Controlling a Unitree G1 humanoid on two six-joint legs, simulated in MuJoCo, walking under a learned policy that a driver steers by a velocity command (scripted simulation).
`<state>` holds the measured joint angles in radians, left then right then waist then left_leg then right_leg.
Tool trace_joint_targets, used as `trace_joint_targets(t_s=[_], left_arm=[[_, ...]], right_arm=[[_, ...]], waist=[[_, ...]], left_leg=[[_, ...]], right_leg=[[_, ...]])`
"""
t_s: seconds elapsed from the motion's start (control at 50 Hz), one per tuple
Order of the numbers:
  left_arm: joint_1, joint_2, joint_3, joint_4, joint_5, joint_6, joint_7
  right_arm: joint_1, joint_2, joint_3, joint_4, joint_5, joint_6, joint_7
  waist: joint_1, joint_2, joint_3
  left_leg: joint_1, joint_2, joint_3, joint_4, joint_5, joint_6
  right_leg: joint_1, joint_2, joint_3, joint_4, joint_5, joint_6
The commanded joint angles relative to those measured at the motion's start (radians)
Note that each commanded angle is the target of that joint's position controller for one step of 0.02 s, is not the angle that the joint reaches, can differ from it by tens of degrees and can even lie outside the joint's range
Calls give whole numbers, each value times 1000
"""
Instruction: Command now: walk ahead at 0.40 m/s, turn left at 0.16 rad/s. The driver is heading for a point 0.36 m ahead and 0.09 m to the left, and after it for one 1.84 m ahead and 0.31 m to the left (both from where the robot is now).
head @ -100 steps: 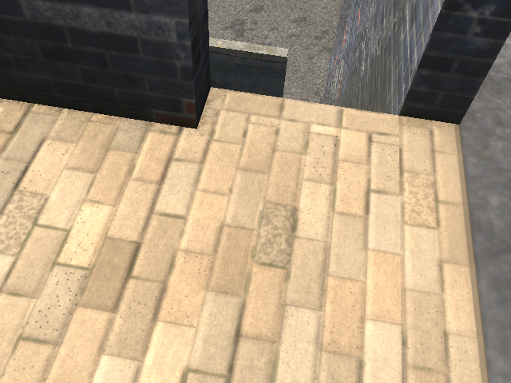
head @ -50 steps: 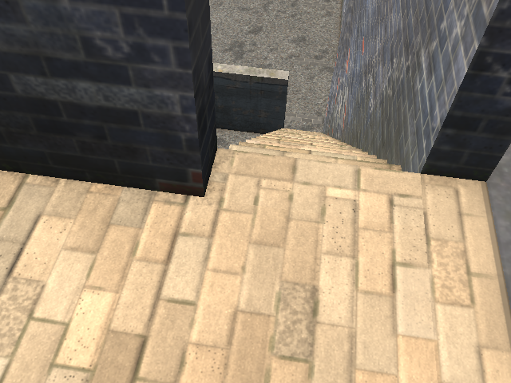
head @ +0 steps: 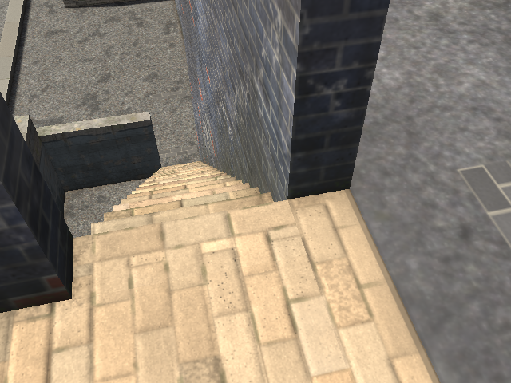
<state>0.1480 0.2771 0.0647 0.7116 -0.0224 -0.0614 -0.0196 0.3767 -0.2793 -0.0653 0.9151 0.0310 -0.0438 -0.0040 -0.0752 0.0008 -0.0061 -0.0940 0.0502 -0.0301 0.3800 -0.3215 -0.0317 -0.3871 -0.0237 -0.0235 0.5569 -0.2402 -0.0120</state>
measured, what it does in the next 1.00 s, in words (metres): walks ahead, turning left: right foot, then left foot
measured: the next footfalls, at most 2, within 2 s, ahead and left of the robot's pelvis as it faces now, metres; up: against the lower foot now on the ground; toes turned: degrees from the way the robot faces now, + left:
right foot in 0.02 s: +0.10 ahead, -0.12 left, +0.00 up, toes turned -1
left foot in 0.52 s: +0.38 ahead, +0.14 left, +0.00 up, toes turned +18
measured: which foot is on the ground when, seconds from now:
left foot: down 0.00-0.02, up 0.04-0.50, down 0.52-1.00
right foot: up 0.00-0.00, down 0.02-0.50, up 0.52-0.94, down 0.96-1.00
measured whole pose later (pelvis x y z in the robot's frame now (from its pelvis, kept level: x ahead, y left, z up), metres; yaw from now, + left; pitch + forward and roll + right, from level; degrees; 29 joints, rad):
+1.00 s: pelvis +0.35 +0.04 +0.00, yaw +21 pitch +0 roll +1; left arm 0.18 0.29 0.01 0.82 0.02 -0.01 0.03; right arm 0.13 -0.27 0.00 0.84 -0.04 0.00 -0.01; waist -0.01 -0.02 0.02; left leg -0.28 -0.08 -0.02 0.49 -0.21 0.05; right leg -0.29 -0.05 0.04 0.52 -0.21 0.05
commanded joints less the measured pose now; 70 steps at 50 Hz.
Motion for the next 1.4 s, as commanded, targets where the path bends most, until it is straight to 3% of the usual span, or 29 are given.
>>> trace_joint_targets(t_s=[0.02,0.04,0.06,0.08,0.1,0.16,0.26,0.36,0.4,0.46,0.5,0.52,0.54,0.56,0.58,0.6,0.62,0.64,0.68,0.74,0.9,0.94,0.96,0.98,1.0,1.02,1.1,1.16,1.4], left_arm=[[175,120,50,-13,-8,-16,19],[310,214,74,-2,15,-17,35],[370,271,84,10,35,-22,24],[303,191,58,5,32,-35,17],[238,126,38,-2,21,-43,14],[125,70,20,0,27,-54,13],[161,86,30,39,38,-58,29],[196,124,40,70,26,-45,44],[186,142,43,74,23,-31,50],[178,192,54,68,4,-5,63],[145,215,58,51,-12,0,58],[148,183,43,38,2,-16,53],[279,37,-2,28,70,-37,27],[313,109,0,47,18,-48,16],[154,178,18,20,-26,-42,22],[106,162,11,0,-17,-31,33],[103,162,11,21,8,-15,49],[124,169,14,21,20,1,57],[173,145,11,31,25,21,63],[162,126,2,28,42,35,75],[22,130,-19,27,28,46,55],[34,152,-19,40,48,37,54],[33,199,-16,30,61,37,58],[-40,231,-11,37,56,41,53],[-46,166,-22,29,48,42,39],[-24,141,-30,39,50,40,31],[15,144,-36,81,45,32,29],[54,119,-44,114,32,40,30],[46,118,-47,172,34,47,28]], right_arm=[[-102,-113,-12,-73,-7,-17,7],[-125,-14,17,-109,-22,-27,12],[-117,-36,10,-145,4,-45,0],[-110,-118,-13,-137,23,-49,-2],[-118,-134,-21,-131,25,-48,3],[-123,-100,-28,-107,4,-29,2],[-187,-41,-15,-144,0,-5,15],[-358,-13,6,-226,-10,-8,47],[-408,-21,8,-268,-15,-11,61],[-342,-72,-13,-295,-19,-3,70],[-102,-163,-59,-247,-27,15,53],[-5,-229,-78,-231,-39,33,24],[-81,-294,-59,-265,-70,41,-3],[-32,-265,-53,-294,-77,28,13],[-79,-215,-43,-289,-56,24,23],[-152,-169,-29,-274,-18,23,24],[-207,-129,-13,-279,-11,23,21],[-241,-131,-10,-279,-25,25,18],[-264,-147,-10,-264,-53,20,21],[-274,-149,-4,-227,-55,9,17],[-270,-137,17,-146,-60,50,-7],[-234,-94,37,-120,-59,48,-7],[-204,-75,45,-108,-75,38,-7],[-143,-69,44,-98,-77,33,-3],[-187,-114,40,-90,-80,33,-9],[-228,-141,34,-89,-70,36,-13],[-246,-133,41,-67,-58,54,-25],[-210,-98,50,-21,-51,48,-19],[-212,-110,55,93,-49,52,-31]], waist=[[166,90,-22],[217,-146,-110],[211,-303,-150],[179,-211,-67],[148,-191,10],[93,-126,74],[94,-65,78],[142,-42,127],[145,-42,147],[84,-101,40],[-46,-100,-93],[-95,-3,-166],[56,287,-278],[-5,165,-557],[-32,45,-393],[11,5,-210],[43,-29,-132],[77,-8,-100],[118,37,-103],[129,64,-129],[67,96,-72],[78,59,-52],[57,-6,-56],[-25,-154,-37],[24,-135,-50],[59,-92,-50],[74,-49,-41],[75,-13,-47],[67,4,-4]], left_leg=[[-315,104,-127,47,14,142],[-513,-12,-9,431,-77,62],[-669,-76,-41,694,-248,53],[-720,-14,-123,822,-192,75],[-742,13,-123,836,-95,92],[-665,65,-112,769,93,84],[-689,55,-87,634,249,43],[-632,45,22,353,376,48],[-604,28,66,276,347,66],[-433,-67,143,248,234,108],[-107,-128,125,148,312,164],[159,-26,-25,122,561,210],[470,234,-353,302,1245,352],[508,378,-647,130,955,520],[367,305,-509,31,782,462],[209,251,-387,-2,635,401],[53,214,-324,-33,587,358],[-81,193,-282,-63,597,344],[-211,160,-204,-92,682,340],[-218,125,-113,-74,791,326],[-185,109,-184,-76,123,259],[-229,55,-176,-31,8,171],[-256,5,-136,33,-6,122],[-208,-46,-68,15,-1,87],[-136,-39,-68,28,70,61],[-137,-37,-74,44,120,63],[-132,-19,-87,60,245,81],[-102,-21,-74,71,278,73],[-74,-18,-64,65,274,49]], right_leg=[[423,-6,20,-94,38,-33],[622,-247,330,-195,-113,-112],[607,-411,705,-347,-362,-234],[526,-403,675,-366,-461,-237],[465,-350,542,-376,-411,-199],[346,-241,225,-416,-9,-119],[345,-221,22,-437,255,-135],[363,-230,-110,-458,302,-127],[399,-229,-160,-396,498,-117],[466,-233,-189,-186,986,-85],[392,-190,-187,130,993,-41],[177,-128,-180,423,580,17],[-190,9,-97,806,-530,66],[-214,52,131,945,-547,72],[-262,7,125,921,-427,69],[-320,-35,81,824,-329,63],[-262,-69,78,765,-269,71],[-173,-81,84,724,-226,77],[-56,-73,70,674,-184,83],[-29,-64,70,508,-114,99],[109,-38,62,10,-18,87],[234,-56,83,-159,139,53],[279,-148,170,-156,352,22],[171,-155,187,-146,301,-37],[144,-104,150,-146,202,-30],[159,-74,118,-139,161,-4],[191,-44,91,-118,213,21],[202,-45,84,-116,210,16],[181,-19,72,-139,183,3]])
Keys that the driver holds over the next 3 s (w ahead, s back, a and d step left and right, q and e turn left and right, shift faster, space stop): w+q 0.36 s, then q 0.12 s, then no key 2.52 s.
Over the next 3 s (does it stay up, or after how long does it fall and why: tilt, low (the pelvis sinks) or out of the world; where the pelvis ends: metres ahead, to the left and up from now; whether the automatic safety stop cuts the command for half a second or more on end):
stays up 0.40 0.00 0.00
